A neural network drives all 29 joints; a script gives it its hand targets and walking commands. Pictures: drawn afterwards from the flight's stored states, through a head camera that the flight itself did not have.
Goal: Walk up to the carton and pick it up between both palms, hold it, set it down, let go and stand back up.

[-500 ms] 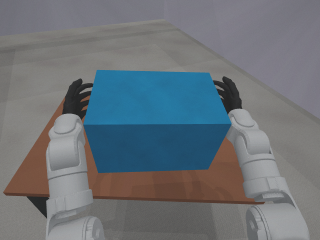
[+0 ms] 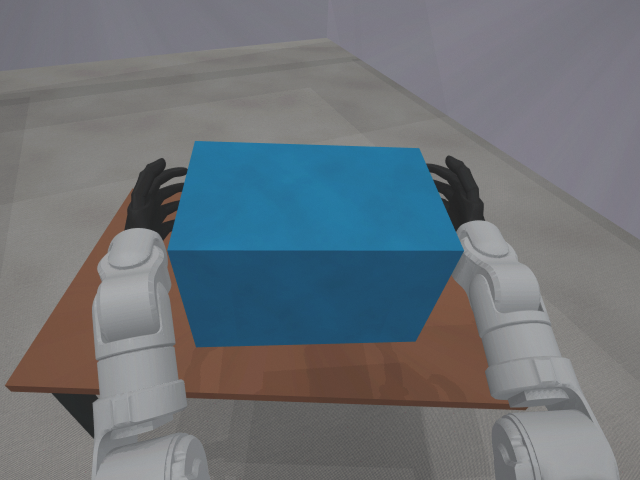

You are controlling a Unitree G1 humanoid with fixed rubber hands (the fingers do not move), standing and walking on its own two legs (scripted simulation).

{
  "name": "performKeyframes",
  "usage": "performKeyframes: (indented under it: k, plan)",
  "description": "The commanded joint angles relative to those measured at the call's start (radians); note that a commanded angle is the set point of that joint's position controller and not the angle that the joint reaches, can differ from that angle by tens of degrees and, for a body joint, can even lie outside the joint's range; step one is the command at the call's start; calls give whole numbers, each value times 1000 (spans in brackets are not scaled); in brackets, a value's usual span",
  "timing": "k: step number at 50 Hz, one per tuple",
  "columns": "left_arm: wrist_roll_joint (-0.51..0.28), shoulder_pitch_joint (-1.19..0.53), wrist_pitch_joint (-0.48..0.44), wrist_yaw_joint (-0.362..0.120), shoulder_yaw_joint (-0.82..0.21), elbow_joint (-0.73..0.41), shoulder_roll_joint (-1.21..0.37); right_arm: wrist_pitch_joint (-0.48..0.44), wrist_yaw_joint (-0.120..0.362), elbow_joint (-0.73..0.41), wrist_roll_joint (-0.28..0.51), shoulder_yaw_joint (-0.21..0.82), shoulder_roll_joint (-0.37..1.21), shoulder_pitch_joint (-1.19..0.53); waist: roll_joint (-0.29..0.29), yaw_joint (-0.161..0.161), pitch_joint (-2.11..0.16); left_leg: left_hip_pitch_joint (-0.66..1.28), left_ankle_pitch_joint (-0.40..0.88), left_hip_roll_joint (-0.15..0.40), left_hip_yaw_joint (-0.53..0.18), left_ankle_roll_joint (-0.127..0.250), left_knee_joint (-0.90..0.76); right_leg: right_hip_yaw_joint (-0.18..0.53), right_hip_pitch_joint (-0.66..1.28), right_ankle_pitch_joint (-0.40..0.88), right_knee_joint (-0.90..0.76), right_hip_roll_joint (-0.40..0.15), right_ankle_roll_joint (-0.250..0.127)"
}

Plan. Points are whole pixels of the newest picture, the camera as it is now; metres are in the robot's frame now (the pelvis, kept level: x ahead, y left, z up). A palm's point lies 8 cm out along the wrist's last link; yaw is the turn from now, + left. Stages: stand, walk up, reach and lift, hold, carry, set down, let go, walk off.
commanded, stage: hold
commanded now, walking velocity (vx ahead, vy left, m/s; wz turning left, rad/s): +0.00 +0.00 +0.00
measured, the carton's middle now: (310, 245) +0.36 +0.00 +0.15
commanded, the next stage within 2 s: none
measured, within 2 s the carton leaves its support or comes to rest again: neither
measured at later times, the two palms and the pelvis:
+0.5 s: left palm (147, 229) +0.35 +0.18 +0.19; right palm (460, 221) +0.35 -0.18 +0.18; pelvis +0.00 +0.00 +0.00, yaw +0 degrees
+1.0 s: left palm (148, 229) +0.36 +0.18 +0.19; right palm (461, 221) +0.36 -0.18 +0.18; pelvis +0.00 +0.00 +0.00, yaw +0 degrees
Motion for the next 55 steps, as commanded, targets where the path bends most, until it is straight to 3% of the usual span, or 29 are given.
performKeyframes:
  k: [1, 10, 55]
  plan:
    - [-161, -579, -49, -119, -505, -83, -433, -81, 134, -274, 87, 399, 490, -698, 69, 3, -355, -16, 242, -65, 59, -44, -37, -30, 161, 140, 9, 63, 3]
    - [-153, -564, -62, -123, -488, -54, -437, -94, 126, -245, 77, 400, 496, -688, 42, 1, -351, -22, 238, -69, 63, -32, -40, -21, 181, 154, 4, 60, 8]
    - [-156, -582, -79, -113, -501, -43, -449, -110, 127, -230, 77, 398, 503, -701, 52, -1, -359, -9, 244, -68, 59, -33, -36, -23, 166, 147, 3, 62, 7]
